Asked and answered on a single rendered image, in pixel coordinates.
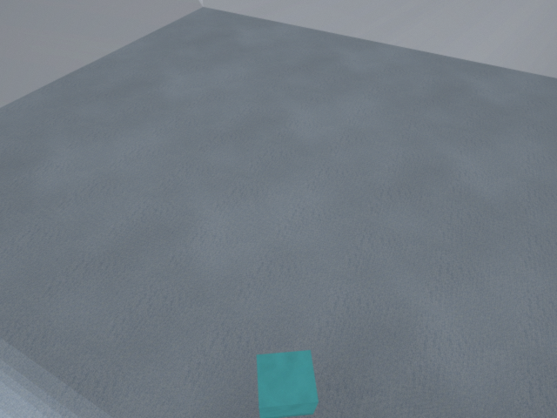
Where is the carton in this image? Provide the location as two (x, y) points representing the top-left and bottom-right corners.
(257, 350), (319, 418)

